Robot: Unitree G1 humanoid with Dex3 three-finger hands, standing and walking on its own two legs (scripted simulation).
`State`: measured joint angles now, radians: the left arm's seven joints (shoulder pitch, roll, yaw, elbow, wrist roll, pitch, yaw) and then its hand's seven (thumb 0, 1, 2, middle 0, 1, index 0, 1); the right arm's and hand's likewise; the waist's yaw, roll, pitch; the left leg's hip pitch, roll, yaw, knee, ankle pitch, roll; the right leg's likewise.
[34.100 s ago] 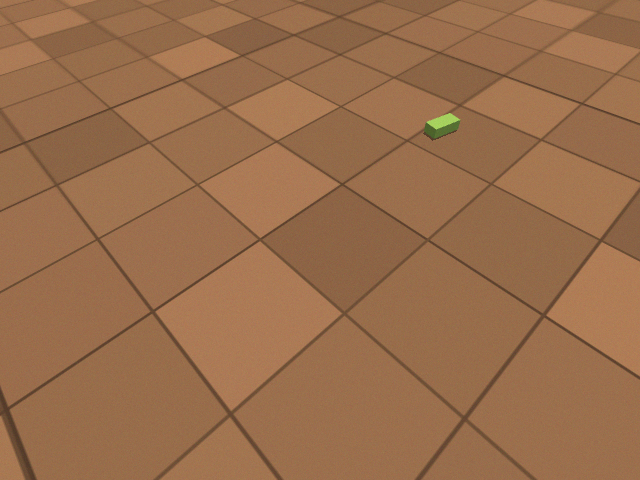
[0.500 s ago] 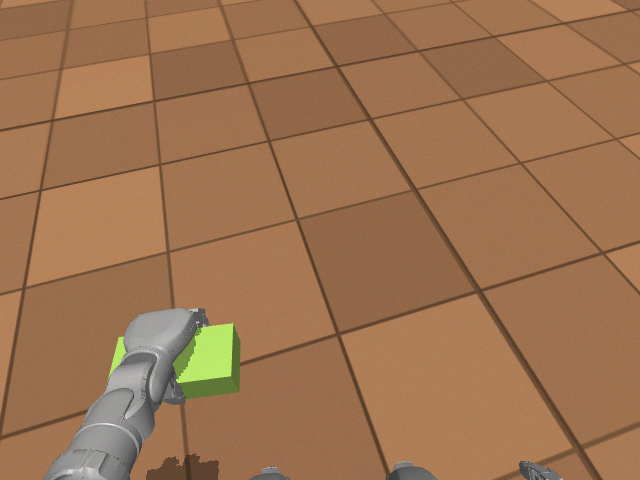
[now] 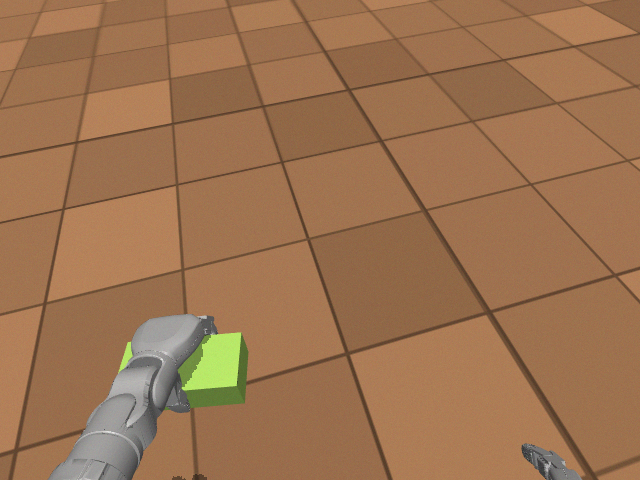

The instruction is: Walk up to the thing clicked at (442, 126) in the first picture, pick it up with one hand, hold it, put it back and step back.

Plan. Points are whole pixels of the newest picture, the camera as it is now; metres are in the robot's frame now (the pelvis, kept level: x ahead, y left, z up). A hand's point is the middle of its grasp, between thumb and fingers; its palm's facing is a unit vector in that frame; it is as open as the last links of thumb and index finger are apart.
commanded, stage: hold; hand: left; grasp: from above
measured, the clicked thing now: (185, 372) +0.30 +0.23 -0.10
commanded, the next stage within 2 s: crouch in 1.50 s
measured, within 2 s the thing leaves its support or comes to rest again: neither
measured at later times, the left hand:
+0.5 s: hand (176, 369) +0.29 +0.22 -0.05, palm faces -0.48 -0.05 -0.88, open 10.9 cm
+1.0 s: hand (175, 366) +0.28 +0.21 -0.03, palm faces -0.47 -0.05 -0.88, open 10.9 cm
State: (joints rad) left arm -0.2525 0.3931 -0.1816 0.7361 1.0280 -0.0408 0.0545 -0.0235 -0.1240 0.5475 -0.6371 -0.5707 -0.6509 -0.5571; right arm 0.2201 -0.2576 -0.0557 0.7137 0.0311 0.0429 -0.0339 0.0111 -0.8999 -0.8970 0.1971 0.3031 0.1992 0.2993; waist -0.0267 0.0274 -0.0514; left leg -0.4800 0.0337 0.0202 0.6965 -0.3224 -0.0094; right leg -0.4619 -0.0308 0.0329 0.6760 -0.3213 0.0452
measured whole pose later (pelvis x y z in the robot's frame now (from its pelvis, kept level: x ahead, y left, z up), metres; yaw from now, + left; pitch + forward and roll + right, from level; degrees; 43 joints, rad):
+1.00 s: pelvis +0.00 +0.00 +0.01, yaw +0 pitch +2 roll +0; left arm -0.20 0.41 -0.19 0.59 1.01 -0.05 -0.06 -0.02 -0.13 0.55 -0.64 -0.57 -0.66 -0.55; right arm 0.18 -0.26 -0.04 0.68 0.05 0.07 -0.06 0.01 -0.90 -0.90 0.20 0.30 0.20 0.30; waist 0.00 0.04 -0.01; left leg -0.33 0.03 0.03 0.55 -0.26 -0.01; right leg -0.33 -0.03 0.04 0.56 -0.26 0.04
